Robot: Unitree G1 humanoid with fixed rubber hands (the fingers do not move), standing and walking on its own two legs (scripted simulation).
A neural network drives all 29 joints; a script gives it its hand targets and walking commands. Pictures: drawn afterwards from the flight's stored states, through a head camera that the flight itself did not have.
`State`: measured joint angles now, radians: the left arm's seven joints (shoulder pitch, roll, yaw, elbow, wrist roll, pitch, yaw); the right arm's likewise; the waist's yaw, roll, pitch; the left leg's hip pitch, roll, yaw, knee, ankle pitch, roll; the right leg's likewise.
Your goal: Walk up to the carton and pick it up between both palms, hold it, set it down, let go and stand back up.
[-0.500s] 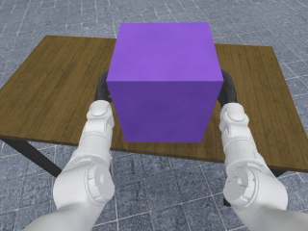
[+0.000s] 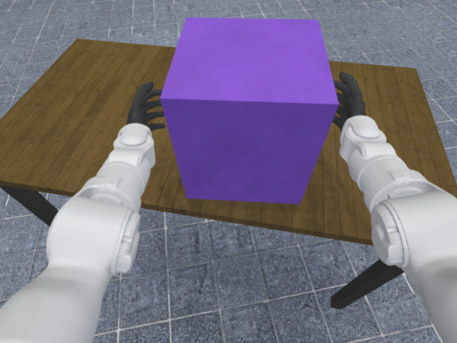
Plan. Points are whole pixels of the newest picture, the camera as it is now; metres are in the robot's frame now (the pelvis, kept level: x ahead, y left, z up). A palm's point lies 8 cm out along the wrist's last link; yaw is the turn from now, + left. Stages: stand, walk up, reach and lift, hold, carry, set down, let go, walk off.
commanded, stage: set down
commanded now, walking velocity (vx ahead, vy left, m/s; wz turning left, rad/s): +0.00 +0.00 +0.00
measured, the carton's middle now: (246, 116) +0.52 -0.05 +0.09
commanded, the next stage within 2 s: none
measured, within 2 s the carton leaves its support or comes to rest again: neither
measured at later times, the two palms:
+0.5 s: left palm (119, 93) +0.48 +0.16 +0.19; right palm (390, 94) +0.45 -0.26 +0.18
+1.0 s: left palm (102, 77) +0.48 +0.17 +0.22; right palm (404, 69) +0.44 -0.26 +0.23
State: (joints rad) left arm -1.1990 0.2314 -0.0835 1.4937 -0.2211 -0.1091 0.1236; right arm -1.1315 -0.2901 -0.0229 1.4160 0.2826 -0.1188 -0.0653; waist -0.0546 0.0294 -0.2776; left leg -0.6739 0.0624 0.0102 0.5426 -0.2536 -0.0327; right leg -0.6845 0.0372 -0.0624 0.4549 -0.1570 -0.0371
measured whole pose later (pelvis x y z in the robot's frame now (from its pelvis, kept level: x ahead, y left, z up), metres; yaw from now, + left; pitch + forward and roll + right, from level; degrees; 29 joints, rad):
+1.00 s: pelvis -0.01 +0.00 +0.01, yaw +1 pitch +16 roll -1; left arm -1.28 0.39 -0.14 1.21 -0.32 0.28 0.07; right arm -1.24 -0.45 0.02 1.27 0.43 0.20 -0.02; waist -0.08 0.01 -0.22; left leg -0.52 0.05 -0.01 0.44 -0.20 -0.03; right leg -0.51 0.05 -0.05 0.33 -0.09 -0.04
